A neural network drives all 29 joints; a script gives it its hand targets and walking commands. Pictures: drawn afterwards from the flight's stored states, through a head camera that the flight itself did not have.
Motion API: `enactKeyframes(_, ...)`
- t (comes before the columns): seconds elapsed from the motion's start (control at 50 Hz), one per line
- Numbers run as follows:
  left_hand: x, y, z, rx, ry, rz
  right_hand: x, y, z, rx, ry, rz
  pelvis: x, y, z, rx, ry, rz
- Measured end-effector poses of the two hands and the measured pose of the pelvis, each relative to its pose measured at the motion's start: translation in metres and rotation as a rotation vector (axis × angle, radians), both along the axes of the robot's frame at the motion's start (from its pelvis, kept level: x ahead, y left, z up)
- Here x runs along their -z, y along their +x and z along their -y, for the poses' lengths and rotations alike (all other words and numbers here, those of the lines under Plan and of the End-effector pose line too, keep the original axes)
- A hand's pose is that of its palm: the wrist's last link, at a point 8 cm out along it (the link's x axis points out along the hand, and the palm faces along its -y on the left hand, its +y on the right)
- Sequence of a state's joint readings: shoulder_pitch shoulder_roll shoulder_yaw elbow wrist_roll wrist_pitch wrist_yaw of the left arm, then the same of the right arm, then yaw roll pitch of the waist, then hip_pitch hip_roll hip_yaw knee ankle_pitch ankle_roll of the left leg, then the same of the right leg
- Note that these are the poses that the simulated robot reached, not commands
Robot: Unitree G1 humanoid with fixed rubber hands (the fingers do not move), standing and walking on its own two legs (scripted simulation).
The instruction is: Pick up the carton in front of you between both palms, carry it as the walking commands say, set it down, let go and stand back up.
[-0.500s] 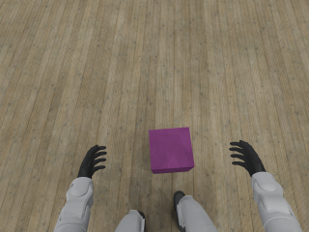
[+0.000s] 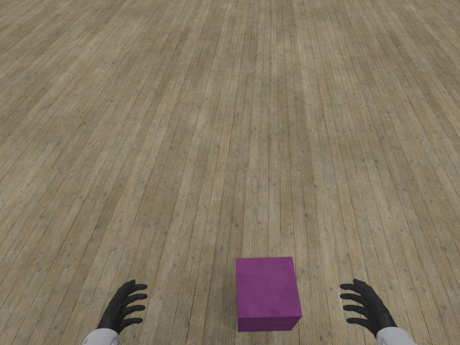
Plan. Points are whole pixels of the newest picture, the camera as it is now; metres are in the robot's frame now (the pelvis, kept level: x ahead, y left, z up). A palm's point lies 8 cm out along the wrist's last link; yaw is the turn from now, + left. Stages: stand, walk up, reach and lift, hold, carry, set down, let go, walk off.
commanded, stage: let go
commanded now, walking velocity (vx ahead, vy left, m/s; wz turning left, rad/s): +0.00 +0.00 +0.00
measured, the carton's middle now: (264, 295) +0.37 -0.09 -0.65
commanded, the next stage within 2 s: stand in 0.16 s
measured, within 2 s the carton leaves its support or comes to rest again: neither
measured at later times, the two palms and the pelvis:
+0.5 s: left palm out of the picture +0.13 +0.28 -0.09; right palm (419, 341) +0.14 -0.30 -0.09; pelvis +0.01 -0.01 -0.01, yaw +0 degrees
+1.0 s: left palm out of the picture +0.11 +0.28 -0.10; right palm out of the picture +0.11 -0.32 -0.10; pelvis +0.00 -0.02 +0.00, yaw +1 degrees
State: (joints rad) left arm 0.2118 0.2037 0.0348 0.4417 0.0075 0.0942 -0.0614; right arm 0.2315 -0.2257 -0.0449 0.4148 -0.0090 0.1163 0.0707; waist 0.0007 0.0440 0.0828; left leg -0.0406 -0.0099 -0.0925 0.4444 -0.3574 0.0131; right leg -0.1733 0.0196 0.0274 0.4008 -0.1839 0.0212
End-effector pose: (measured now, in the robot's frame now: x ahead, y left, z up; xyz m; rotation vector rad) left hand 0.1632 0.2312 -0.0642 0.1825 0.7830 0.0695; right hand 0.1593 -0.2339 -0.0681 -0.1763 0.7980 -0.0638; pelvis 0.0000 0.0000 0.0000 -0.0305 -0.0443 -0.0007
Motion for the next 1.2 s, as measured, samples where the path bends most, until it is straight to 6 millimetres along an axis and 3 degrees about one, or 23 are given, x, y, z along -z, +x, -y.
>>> enactKeyframes(0.18, 0.003, 0.004, 0.002, -0.001, 0.012, -0.012, 0.002, 0.003, 0.005, 0.002, -0.019, -0.007, 0.001, 0.004, 0.003, 0.001, 0.001, -0.008)
enactKeyframes(0.32, 0.022, -0.018, -0.036, -0.061, 0.154, -0.12, 0.014, -0.007, 0.046, 0.039, -0.15, -0.046, 0.007, 0.006, 0.006, 0.002, 0.016, -0.044)
enactKeyframes(0.44, 0.026, -0.028, -0.048, -0.075, 0.202, -0.173, 0.021, -0.016, 0.065, 0.051, -0.186, -0.09, 0.009, 0.009, 0.01, -0.005, 0.02, -0.047)
enactKeyframes(0.74, 0.031, -0.035, -0.043, -0.091, 0.202, -0.209, 0.033, -0.035, 0.074, 0.038, -0.197, -0.174, 0.006, 0.01, 0.019, -0.02, 0.022, -0.031)
enactKeyframes(1.2, 0.033, -0.073, -0.052, -0.133, 0.202, -0.286, 0.032, -0.062, 0.087, 0.037, -0.22, -0.228, 0.001, -0.005, 0.022, -0.019, 0.026, -0.005)
